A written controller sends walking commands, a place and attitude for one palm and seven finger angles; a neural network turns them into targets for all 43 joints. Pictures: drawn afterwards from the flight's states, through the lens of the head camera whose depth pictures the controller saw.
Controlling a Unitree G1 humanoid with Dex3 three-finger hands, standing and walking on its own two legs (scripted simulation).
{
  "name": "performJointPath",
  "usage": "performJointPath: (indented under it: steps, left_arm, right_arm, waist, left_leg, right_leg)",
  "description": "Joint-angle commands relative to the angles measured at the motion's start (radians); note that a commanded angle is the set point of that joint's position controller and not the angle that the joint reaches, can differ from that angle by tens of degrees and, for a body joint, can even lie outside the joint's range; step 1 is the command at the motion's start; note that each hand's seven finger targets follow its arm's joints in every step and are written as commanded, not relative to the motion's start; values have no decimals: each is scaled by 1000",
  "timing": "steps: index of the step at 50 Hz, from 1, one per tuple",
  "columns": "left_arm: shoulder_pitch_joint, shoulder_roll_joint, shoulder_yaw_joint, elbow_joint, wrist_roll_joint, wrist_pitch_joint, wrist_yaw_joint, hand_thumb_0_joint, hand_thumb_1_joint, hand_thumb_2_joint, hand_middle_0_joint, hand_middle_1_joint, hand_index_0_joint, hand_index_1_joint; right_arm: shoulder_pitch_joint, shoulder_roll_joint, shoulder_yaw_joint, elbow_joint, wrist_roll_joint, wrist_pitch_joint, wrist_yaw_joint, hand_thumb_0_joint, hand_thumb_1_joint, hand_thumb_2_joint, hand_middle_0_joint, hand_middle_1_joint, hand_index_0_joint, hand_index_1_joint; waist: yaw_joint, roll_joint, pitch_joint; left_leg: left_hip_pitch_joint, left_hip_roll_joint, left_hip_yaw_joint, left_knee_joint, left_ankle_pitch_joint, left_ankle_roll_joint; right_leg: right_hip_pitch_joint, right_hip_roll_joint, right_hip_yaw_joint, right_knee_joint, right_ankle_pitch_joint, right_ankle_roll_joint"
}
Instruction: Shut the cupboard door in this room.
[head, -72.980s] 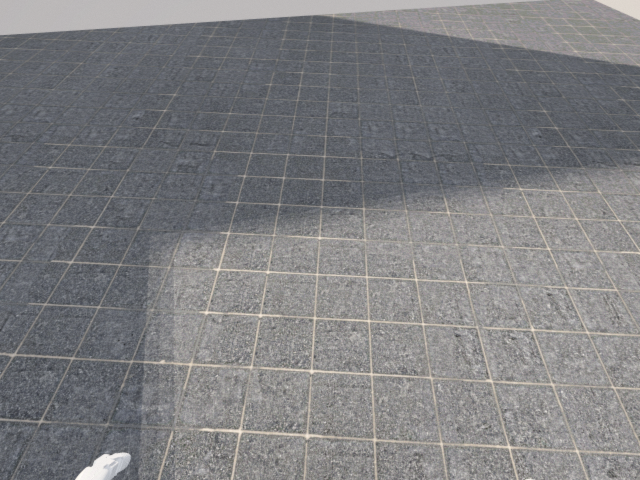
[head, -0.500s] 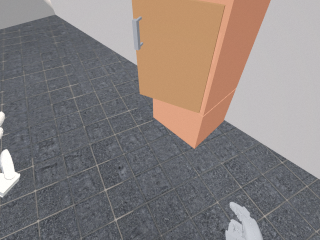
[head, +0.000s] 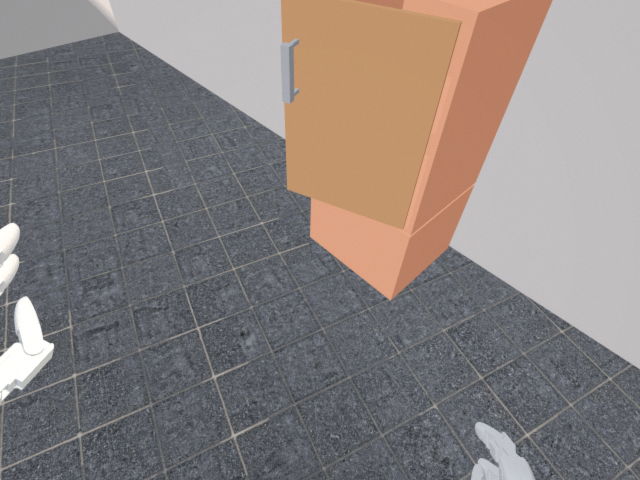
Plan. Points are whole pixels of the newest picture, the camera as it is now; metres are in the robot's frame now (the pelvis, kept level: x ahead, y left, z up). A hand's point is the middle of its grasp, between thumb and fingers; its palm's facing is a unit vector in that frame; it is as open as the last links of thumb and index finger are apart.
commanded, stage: stop stepping back and stand still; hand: left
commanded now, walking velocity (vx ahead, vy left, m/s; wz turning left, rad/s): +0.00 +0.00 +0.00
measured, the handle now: (291, 71) +1.02 +0.12 +0.05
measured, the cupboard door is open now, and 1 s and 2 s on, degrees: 20 20 20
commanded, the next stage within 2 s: let the arm hang, fingers relaxed in 0.08 s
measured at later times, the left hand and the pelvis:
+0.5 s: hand out of the picture +0.05 +0.17 -0.17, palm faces -0.01 -0.98 -0.18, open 7.2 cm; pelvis -0.01 -0.01 -0.01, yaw +1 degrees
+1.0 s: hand out of the picture +0.00 +0.19 -0.17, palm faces -0.01 -0.97 -0.26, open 7.4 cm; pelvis +0.00 -0.01 +0.00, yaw -1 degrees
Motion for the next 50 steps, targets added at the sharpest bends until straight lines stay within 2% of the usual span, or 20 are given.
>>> performJointPath:
  steps: [1,2,6,8,9,10,11,12,14,16,18,20,24,28,30,32,35,40,44,50]
  left_arm:
    - [-47,214,165,-259,-4,-76,25,0,900,900,-200,-300,-200,-300]
    - [-45,189,143,-255,-6,-75,22,0,900,900,-200,-300,-200,-300]
    - [-42,190,153,-208,-6,-70,23,0,900,900,-200,-300,-200,-300]
    - [-51,167,131,-187,-6,-67,20,0,900,900,-200,-300,-200,-300]
    - [-94,3,-290,538,56,70,-123,0,900,900,-200,-300,-200,-300]
    - [-114,-2,-273,562,52,154,-143,0,900,900,-200,-300,-200,-300]
    - [-122,-20,-280,556,55,173,-148,0,900,900,-200,-300,-200,-300]
    - [-147,-22,-283,593,55,169,-152,0,900,900,-200,-300,-200,-300]
    - [-189,6,-292,693,60,160,-159,0,900,900,-200,-300,-200,-300]
    - [-220,24,-305,812,64,151,-159,0,900,900,-200,-300,-200,-300]
    - [-253,17,-321,925,63,154,-153,0,900,900,-200,-300,-200,-300]
    - [-270,-4,-340,1031,61,159,-148,0,900,900,-200,-300,-200,-300]
    - [-244,-30,-355,1209,56,160,-143,0,900,900,-200,-300,-200,-300]
    - [-205,-44,-342,1340,56,155,-142,0,900,900,-200,-300,-200,-300]
    - [-202,-43,-344,1390,54,151,-143,0,900,900,-200,-300,-200,-300]
    - [-215,-42,-345,1428,55,147,-143,0,900,900,-200,-300,-200,-300]
    - [-221,-57,-352,1480,54,145,-141,0,900,900,-200,-300,-200,-300]
    - [-222,-66,-355,1532,55,146,-136,0,900,900,-200,-300,-200,-300]
    - [-219,-77,-358,1549,55,147,-133,0,900,900,-200,-300,-200,-300]
    - [-217,-88,-358,1556,55,146,-131,0,900,900,-200,-300,-200,-300]
  right_arm:
    - [-107,-122,-45,-158,-6,-67,-14,0,-900,-900,200,300,200,300]
    - [-107,-114,-41,-157,-4,-66,-13,0,-900,-900,200,300,200,300]
    - [-102,-118,-45,-148,-6,-61,-13,0,-900,-900,200,300,200,300]
    - [-99,-117,-43,-147,-2,-58,-10,0,-900,-900,200,300,200,300]
    - [-175,-316,-80,47,8,-121,84,0,-900,-900,200,300,200,300]
    - [-100,-272,-89,53,5,-54,86,0,-900,-900,200,300,200,300]
    - [-75,-265,-93,47,-3,-42,82,0,-900,-900,200,300,200,300]
    - [-66,-266,-85,60,-10,-31,83,0,-900,-900,200,300,200,300]
    - [-92,-274,-65,62,-13,0,82,0,-900,-900,200,300,200,300]
    - [-104,-263,-58,79,-20,16,82,0,-900,-900,200,300,200,300]
    - [-83,-228,-48,108,-26,39,85,0,-900,-900,200,300,200,300]
    - [-67,-198,-39,145,-33,58,86,0,-900,-900,200,300,200,300]
    - [-50,-165,-33,225,-35,69,81,0,-900,-900,200,300,200,300]
    - [-19,-150,-43,294,-33,70,67,0,-900,-900,200,300,200,300]
    - [-2,-149,-48,328,-30,70,62,0,-900,-900,200,300,200,300]
    - [21,-156,-53,351,-25,68,56,0,-900,-900,200,300,200,300]
    - [45,-156,-56,392,-24,70,52,0,-900,-900,200,300,200,300]
    - [62,-148,-58,434,-24,74,51,0,-900,-900,200,300,200,300]
    - [61,-131,-55,457,-25,75,52,0,-900,-900,200,300,200,300]
    - [52,-112,-50,471,-26,69,52,0,-900,-900,200,300,200,300]
  waist:
    - [16,105,-90]
    - [13,95,-85]
    - [13,86,-69]
    - [11,64,-61]
    - [-14,81,32]
    - [-9,84,-46]
    - [-8,75,-46]
    - [0,61,-65]
    - [15,-62,-41]
    - [15,-176,-45]
    - [3,-220,-29]
    - [-6,-164,-15]
    - [2,91,1]
    - [15,190,-4]
    - [14,174,3]
    - [8,97,17]
    - [1,18,56]
    - [-1,-53,103]
    - [1,-59,120]
    - [8,-27,113]
  left_leg:
    - [72,93,-151,-147,-76,-24]
    - [75,93,-144,-143,-74,-25]
    - [71,87,-135,-132,-90,-30]
    - [78,88,-132,-126,-67,-32]
    - [15,112,-136,42,222,-19]
    - [95,114,-110,29,256,-27]
    - [112,124,-108,35,275,-23]
    - [76,144,-141,17,259,1]
    - [24,150,-183,-23,194,27]
    - [57,118,-174,-6,161,16]
    - [89,85,-154,15,124,6]
    - [122,69,-139,5,94,-4]
    - [116,73,-150,-71,26,-11]
    - [101,80,-158,-107,-30,-8]
    - [106,82,-156,-116,-47,-9]
    - [131,92,-159,-109,0,-6]
    - [156,94,-149,-121,-24,-7]
    - [164,96,-137,-144,-54,-6]
    - [165,95,-129,-155,-53,-8]
    - [165,96,-125,-169,-5,-7]
  right_leg:
    - [2,-33,61,-44,85,-8]
    - [-4,-34,64,-46,86,-7]
    - [-20,-41,78,-73,78,-12]
    - [-29,-42,77,-74,84,-11]
    - [-136,-116,10,58,217,-26]
    - [-145,-108,72,28,159,-29]
    - [-160,-91,58,41,114,-27]
    - [-147,-76,39,82,54,-30]
    - [-103,-62,42,93,18,-30]
    - [-104,-88,88,41,63,-47]
    - [-135,-125,119,12,62,-61]
    - [-161,-136,133,-14,23,-64]
    - [-111,-109,124,-29,-15,-51]
    - [-39,-100,111,-61,21,-63]
    - [-32,-103,116,-84,26,-68]
    - [-39,-106,115,-102,46,-69]
    - [-75,-108,114,-128,10,-68]
    - [-104,-107,115,-152,-34,-63]
    - [-111,-104,115,-150,-36,-57]
    - [-79,-104,110,-135,31,-49]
